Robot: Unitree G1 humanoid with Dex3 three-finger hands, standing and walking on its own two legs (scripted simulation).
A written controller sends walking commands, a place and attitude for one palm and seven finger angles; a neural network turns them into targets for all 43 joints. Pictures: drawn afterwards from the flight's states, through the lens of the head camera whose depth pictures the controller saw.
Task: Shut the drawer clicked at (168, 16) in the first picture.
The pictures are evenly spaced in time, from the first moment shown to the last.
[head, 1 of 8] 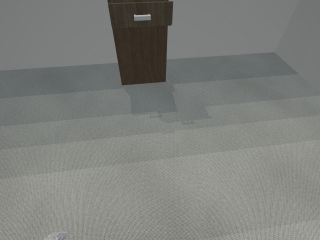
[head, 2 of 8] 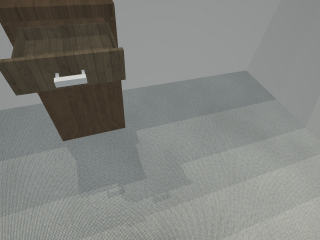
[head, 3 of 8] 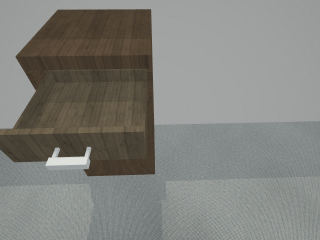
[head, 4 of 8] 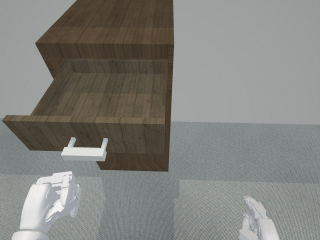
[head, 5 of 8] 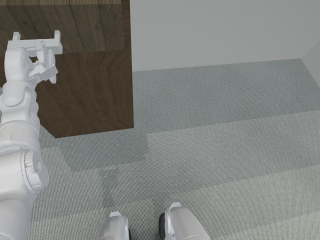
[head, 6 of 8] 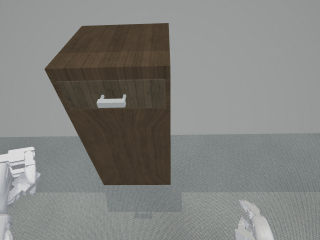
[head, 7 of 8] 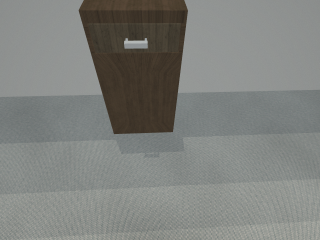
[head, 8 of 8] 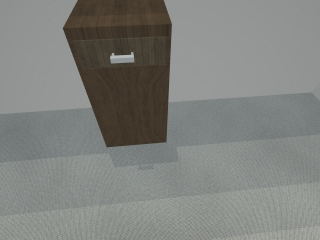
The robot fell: no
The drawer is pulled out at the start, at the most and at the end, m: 0.29 0.29 0.00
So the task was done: yes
